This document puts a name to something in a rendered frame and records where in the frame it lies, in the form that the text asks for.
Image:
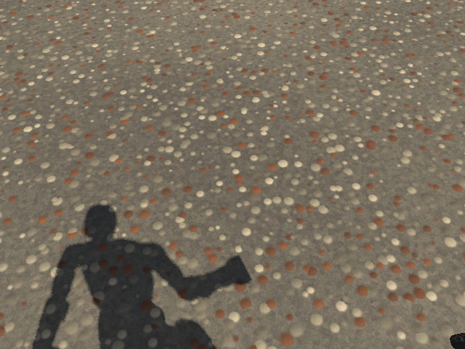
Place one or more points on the right robot hand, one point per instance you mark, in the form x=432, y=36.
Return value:
x=458, y=341

